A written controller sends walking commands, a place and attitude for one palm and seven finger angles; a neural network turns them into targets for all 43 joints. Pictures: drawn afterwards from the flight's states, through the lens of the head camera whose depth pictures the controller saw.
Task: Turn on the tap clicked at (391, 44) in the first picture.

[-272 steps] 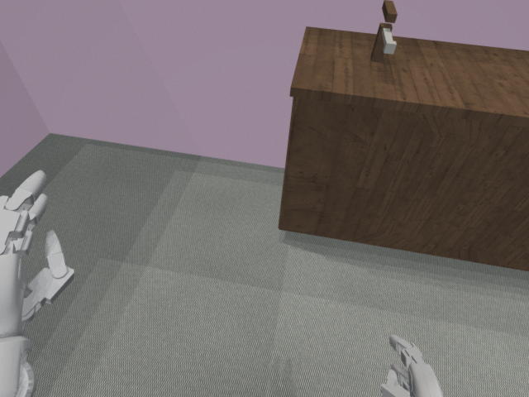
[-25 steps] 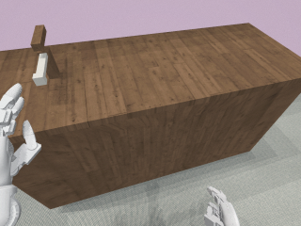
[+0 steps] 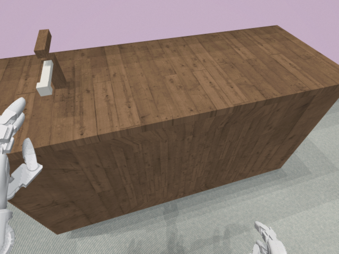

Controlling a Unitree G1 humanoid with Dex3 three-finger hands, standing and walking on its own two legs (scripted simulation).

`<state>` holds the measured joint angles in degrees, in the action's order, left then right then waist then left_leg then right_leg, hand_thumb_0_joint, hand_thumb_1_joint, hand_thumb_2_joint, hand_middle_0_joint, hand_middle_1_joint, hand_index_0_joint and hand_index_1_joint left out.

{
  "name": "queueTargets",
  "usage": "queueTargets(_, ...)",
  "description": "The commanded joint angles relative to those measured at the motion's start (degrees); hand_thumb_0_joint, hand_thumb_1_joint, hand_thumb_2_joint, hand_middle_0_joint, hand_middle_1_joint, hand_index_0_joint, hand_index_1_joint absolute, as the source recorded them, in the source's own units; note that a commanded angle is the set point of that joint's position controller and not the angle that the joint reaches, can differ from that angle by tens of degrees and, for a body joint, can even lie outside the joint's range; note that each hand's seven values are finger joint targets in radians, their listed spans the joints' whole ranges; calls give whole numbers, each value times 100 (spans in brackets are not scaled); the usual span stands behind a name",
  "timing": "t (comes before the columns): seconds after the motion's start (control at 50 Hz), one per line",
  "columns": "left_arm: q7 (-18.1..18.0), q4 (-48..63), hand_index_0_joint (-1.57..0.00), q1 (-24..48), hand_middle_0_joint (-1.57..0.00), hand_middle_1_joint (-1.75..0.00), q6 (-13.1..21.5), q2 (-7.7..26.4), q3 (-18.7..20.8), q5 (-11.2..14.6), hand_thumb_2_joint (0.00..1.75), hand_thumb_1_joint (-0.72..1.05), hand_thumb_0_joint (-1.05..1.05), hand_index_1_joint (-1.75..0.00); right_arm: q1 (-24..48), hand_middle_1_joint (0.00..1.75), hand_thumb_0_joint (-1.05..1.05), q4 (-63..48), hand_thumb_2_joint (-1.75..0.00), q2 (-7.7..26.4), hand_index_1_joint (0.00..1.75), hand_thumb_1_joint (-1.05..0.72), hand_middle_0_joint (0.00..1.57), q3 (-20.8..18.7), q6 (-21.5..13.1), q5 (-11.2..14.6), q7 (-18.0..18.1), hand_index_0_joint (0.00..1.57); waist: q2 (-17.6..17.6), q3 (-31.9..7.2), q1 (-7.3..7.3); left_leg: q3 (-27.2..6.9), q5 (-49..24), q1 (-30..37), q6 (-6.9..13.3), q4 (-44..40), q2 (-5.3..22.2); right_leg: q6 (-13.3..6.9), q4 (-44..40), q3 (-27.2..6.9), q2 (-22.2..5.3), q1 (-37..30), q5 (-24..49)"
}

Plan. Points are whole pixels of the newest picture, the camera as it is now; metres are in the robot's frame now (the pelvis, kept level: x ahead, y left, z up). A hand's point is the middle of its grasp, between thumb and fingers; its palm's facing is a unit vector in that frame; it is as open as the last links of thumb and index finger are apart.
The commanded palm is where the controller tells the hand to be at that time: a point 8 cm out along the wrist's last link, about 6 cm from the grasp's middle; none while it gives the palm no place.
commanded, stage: look again from close up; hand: left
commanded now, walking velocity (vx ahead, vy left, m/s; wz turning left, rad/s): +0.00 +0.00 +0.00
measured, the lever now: (44, 88) +0.47 +0.39 +0.12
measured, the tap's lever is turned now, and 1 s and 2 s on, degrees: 0 0 0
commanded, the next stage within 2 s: shuffle to correct the standing spot in 0.26 s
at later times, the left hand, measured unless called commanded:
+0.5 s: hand (32, 132) +0.28 +0.29 +0.18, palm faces +0.44 -0.84 -0.33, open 7.4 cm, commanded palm +0.22 +0.31 +0.18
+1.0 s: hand (45, 121) +0.32 +0.29 +0.16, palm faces +0.40 -0.85 -0.35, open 7.4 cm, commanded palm +0.27 +0.32 +0.18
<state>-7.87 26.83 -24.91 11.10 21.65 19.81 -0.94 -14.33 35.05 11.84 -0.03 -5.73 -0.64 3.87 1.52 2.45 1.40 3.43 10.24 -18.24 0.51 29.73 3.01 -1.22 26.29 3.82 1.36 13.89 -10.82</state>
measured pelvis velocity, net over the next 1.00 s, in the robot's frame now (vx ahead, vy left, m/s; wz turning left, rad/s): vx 0.10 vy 0.05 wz -0.03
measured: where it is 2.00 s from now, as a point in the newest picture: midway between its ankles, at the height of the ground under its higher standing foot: outside the picture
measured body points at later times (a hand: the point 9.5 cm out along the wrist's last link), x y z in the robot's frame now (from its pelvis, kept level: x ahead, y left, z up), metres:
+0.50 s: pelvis +0.05 +0.03 +0.00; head +0.08 +0.06 +0.45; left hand +0.25 +0.33 +0.20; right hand +0.24 -0.19 -0.06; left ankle +0.07 +0.11 -0.74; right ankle +0.04 -0.11 -0.74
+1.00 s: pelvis +0.10 +0.05 -0.02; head +0.11 +0.06 +0.43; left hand +0.30 +0.34 +0.18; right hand +0.26 -0.19 -0.09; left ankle +0.07 +0.11 -0.74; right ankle +0.04 -0.10 -0.73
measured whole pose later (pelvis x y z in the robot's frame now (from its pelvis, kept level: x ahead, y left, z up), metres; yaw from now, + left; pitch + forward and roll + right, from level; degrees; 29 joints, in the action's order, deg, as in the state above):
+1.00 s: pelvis +0.10 +0.05 -0.02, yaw -2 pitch +0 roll -1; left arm -6.9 26.8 -23.8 13.4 20.9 22.2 2.9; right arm -11.7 33.8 12.0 0.2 -3.7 0.6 1.2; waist -1.5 1.4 0.8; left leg 3.6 23.9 -14.3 5.1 38.2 -3.0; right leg 1.4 39.5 0.1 -2.4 13.1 -23.4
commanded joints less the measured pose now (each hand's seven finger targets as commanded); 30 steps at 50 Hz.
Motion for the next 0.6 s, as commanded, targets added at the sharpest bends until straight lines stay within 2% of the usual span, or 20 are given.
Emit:
queueTargets(0.0, 147, -771, -20, 1301, -20, -30, 587, 1506, 1230, 292, 90, 90, 0, -30, 537, 30, 0, -837, -90, 420, 30, -90, 20, -203, -547, 142, -11, 20, -880, -359, 218, -228, 267, 568, -27, 345, -229, -138, -1413, -1686, -1101, 709, -743)
queueTargets(0.02, 203, -684, -20, 1233, -20, -30, 541, 1032, 758, 346, 90, 90, 0, -30, 367, 30, 0, -864, -90, 583, 30, -90, 20, -252, -574, 149, -78, 20, -565, -652, 111, -277, 465, 567, -12, -14, -270, -258, -1195, -1518, -1104, 177, -974)
queueTargets(0.04, 257, -559, -20, 1118, -20, -30, 587, 568, 376, 419, 90, 90, 0, -30, 508, 30, 0, -873, -90, 560, 30, -90, 20, -257, -643, 208, -141, 20, 225, -819, 103, -234, 367, 834, 19, -270, -302, -265, -942, -1376, -987, 73, -803)
queueTargets(0.06, 263, -42, -20, 1117, -20, -30, 645, 645, 261, 427, 90, 90, 0, -30, 437, 30, 0, -853, -90, 660, 30, -90, 20, -250, -660, 190, -216, 20, 201, -904, 106, -335, 365, 881, 18, -422, -210, -143, -868, -1221, -869, 57, -992)
queueTargets(0.08, 274, 221, -20, 870, -20, -30, 651, 562, 87, 434, 90, 90, 0, -30, 518, 30, 0, -863, -90, 650, 30, -90, 20, -229, -675, 192, -265, 20, 221, -842, 122, -458, 523, 892, 60, -600, -136, -82, -875, -1138, -755, 162, -1331)
queueTargets(0.12, 270, 628, -20, 663, -20, -30, 637, 550, -75, 376, 90, 90, 0, -30, 641, 30, 0, -968, -90, 628, 30, -90, 20, -189, -699, 197, -294, 20, -58, -539, 129, -679, 1303, 495, 138, -990, -30, 14, -891, -1009, -541, 224, -1937)
queueTargets(0.14, 218, 779, -20, 559, -20, -30, 620, 720, 100, 368, 90, 90, 0, -30, 742, 30, 0, -999, -90, 645, 30, -90, 20, -174, -718, 203, -284, 20, 52, -427, 128, -740, 1491, 410, 157, -1198, 48, 41, -804, -884, -421, 183, -1852)
queueTargets(0.16, 170, 925, -20, 644, -20, -30, 638, 864, 255, 301, 90, 90, 0, -30, 728, 30, 0, -1047, -90, 653, 30, -90, 20, -153, -718, 178, -271, 20, -170, -474, 111, -929, 1823, -10, 206, -1392, 134, 75, -592, -708, -369, -153, -1744)
queueTargets(0.2, 108, 988, -20, 734, -20, -30, 659, 1159, 700, 272, 90, 90, 0, -30, 742, 30, 0, -1091, -90, 668, 30, -90, 20, -148, -695, 147, -241, 20, -375, -448, 125, -962, 1708, -174, 215, -1398, 140, 93, -562, -688, -274, -351, -1357)
queueTargets(0.22, 91, 1075, -20, 847, -20, -30, 676, 1247, 839, 276, 90, 90, 0, -30, 760, 30, 0, -1108, -90, 664, 30, -90, 20, -152, -687, 130, -218, 20, -345, -480, 95, -923, 1477, -84, 211, -1296, 108, 74, -590, -690, -294, -361, -1166)
queueTargets(0.24, 35, 1349, -20, 1095, -20, -30, 717, 1657, 1219, 284, 90, 90, 0, -30, 800, 30, 0, -1097, -90, 697, 30, -90, 20, -155, -677, 107, -183, 20, -45, -553, 70, -939, 1195, 35, 182, -1320, 115, 64, -514, -632, -256, -417, -920)
queueTargets(0.3, 54, 1226, -20, 1151, -20, -30, 772, 1275, 1045, 340, 90, 90, 0, -30, 766, 30, 0, -1075, -90, 600, 30, -90, 20, -100, -701, 79, -144, 20, 713, -726, 74, -994, 1089, -30, 198, -1385, 177, 42, -308, -591, -241, -776, -355)
queueTargets(0.32, 60, 1299, -20, 1174, -20, -30, 790, 1220, 984, 333, 90, 90, 0, -30, 755, 30, 0, -1062, -90, 589, 30, -90, 20, -112, -722, 79, -146, 20, 711, -793, 69, -953, 889, 74, 201, -1275, 158, 31, -333, -607, -254, -829, -105)
queueTargets(0.38, 102, 1273, -20, 885, -20, -30, 762, 893, 675, 352, 90, 90, 0, -30, 681, 30, 0, -981, -90, 631, 30, -90, 20, -138, -763, 55, -209, 20, 518, -1158, 39, -714, -480, 734, 110, -775, 38, -4, -383, -557, -320, -802, 699)
queueTargets(0.44, 139, 1130, -20, 517, -20, -30, 624, 536, 315, 339, 90, 90, 0, -30, 657, 30, 0, -958, -90, 699, 30, -90, 20, -209, -725, 58, -271, 20, 491, -1272, -16, -617, -942, 1042, 109, -538, 42, -39, -245, -478, -291, -639, 882)
queueTargets(0.46, 137, 1083, -20, 487, -20, -30, 572, 501, 255, 310, 90, 90, 0, -30, 589, 30, 0, -911, -90, 727, 30, -90, 20, -216, -663, 57, -283, 20, 373, -1264, -46, -683, -1074, 995, 112, -498, 74, -41, -138, -393, -270, -618, 891)
queueTargets(0.52, 119, 873, -20, 429, -20, -30, 450, 656, 433, 309, 90, 90, 0, -30, 629, 30, 0, -954, -90, 739, 30, -90, 20, -229, -467, 76, -266, 20, 112, -1057, -54, -749, -844, 732, 177, -425, 124, -53, -10, -354, -278, -537, 730)
queueTargets(0.54, 90, 965, -20, 485, -20, -30, 446, 876, 646, 316, 90, 90, 0, -30, 684, 30, 0, -993, -90, 740, 30, -90, 20, -238, -434, 86, -231, 20, 76, -1037, -61, -696, -867, 740, 167, -383, 89, -75, 29, -372, -284, -557, 816)
queueTargets(0.56, 96, 933, -20, 537, -20, -30, 443, 767, 561, 317, 90, 90, 0, -30, 663, 30, 0, -993, -90, 719, 30, -90, 20, -222, -379, 92, -213, 20, 67, -999, -91, -735, -937, 672, 184, -350, 93, -90, 145, -323, -307, -576, 862)
queueTargets(0.58, 93, 1002, -20, 624, -20, -30, 453, 851, 634, 330, 90, 90, 0, -30, 676, 30, 0, -1036, -90, 716, 30, -90, 20, -217, -337, 103, -201, 20, 146, -975, -91, -769, -977, 659, 188, -354, 103, -95, 267, -303, -281, -525, 810)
